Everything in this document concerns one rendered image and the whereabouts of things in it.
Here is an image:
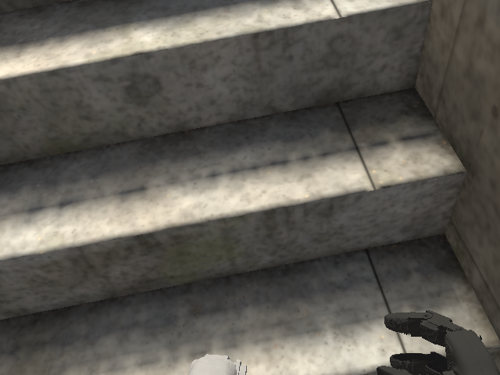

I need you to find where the robot left thigh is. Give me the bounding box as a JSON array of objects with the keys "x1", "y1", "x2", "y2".
[{"x1": 188, "y1": 354, "x2": 247, "y2": 375}]

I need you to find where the right robot hand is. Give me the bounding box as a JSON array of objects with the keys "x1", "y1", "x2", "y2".
[{"x1": 377, "y1": 310, "x2": 500, "y2": 375}]

